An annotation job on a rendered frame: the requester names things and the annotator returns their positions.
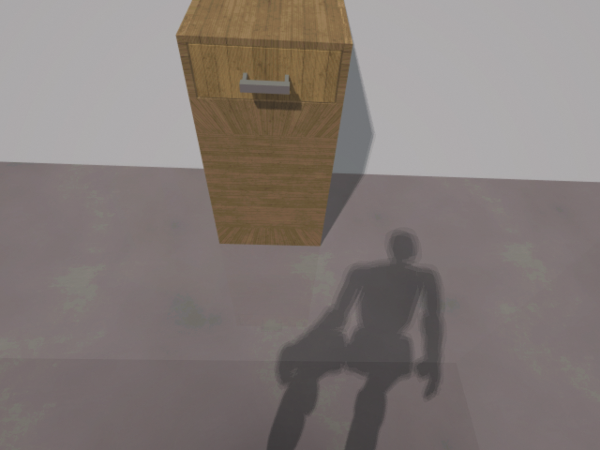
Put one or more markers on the cabinet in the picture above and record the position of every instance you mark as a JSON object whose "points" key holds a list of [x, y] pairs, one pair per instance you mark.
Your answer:
{"points": [[268, 163]]}

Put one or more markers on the drawer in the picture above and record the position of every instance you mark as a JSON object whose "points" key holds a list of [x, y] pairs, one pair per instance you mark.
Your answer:
{"points": [[218, 69]]}

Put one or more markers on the handle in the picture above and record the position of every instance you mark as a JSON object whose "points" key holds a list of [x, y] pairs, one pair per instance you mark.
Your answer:
{"points": [[264, 87]]}

